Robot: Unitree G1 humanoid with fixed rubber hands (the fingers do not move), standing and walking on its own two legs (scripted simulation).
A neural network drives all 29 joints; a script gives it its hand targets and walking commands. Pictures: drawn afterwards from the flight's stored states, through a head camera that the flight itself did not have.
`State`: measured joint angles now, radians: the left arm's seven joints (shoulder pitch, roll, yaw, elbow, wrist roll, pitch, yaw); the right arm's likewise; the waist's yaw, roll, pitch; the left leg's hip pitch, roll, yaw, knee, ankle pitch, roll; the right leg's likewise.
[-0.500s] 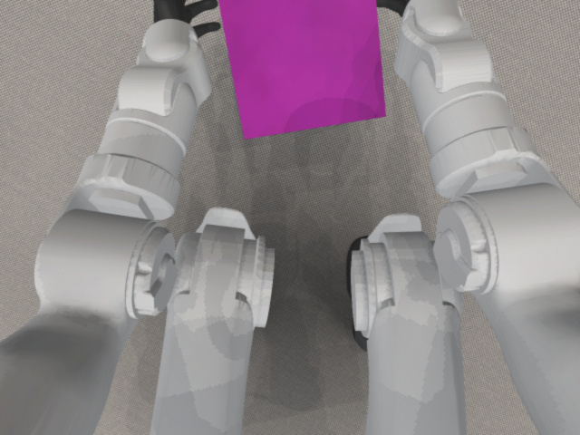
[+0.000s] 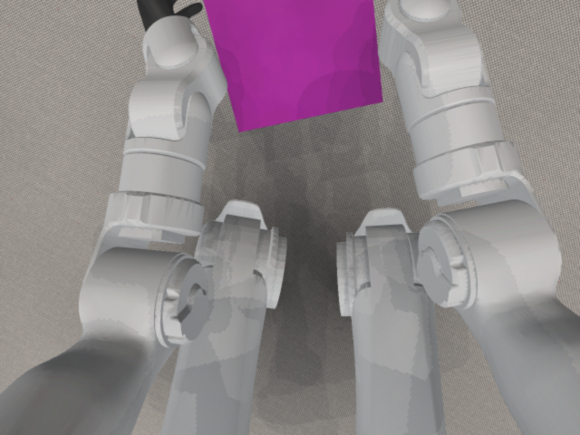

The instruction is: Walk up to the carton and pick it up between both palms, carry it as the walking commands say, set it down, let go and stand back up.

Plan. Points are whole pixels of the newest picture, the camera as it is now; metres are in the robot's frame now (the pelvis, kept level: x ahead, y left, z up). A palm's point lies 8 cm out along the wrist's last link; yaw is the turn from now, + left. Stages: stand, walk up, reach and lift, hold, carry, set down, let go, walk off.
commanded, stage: reach and lift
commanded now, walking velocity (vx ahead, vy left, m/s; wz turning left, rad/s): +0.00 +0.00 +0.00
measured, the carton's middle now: (292, 22) +0.54 +0.02 -0.23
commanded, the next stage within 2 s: none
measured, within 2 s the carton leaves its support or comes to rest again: neither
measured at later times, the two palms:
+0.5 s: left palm (164, 3) +0.51 +0.10 -0.06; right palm out of the picture +0.54 -0.12 -0.03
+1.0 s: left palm (107, 14) +0.48 +0.11 +0.01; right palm out of the picture +0.51 -0.12 +0.01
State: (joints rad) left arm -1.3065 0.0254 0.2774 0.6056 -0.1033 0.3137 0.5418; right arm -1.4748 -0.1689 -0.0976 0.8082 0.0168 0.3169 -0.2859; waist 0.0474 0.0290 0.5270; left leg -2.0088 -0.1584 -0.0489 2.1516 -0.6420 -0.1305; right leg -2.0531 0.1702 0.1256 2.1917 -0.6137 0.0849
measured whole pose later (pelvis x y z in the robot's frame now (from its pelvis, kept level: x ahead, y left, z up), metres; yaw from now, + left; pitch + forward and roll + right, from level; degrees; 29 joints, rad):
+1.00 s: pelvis -0.04 +0.00 +0.08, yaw -1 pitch +18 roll +4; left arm -1.24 -0.02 0.37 0.58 0.06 0.40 0.39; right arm -1.38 -0.06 -0.24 0.73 -0.12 0.41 -0.27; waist 0.01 0.02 0.52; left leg -1.67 -0.16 -0.06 1.88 -0.54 -0.12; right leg -1.69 0.18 0.18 1.93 -0.53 0.12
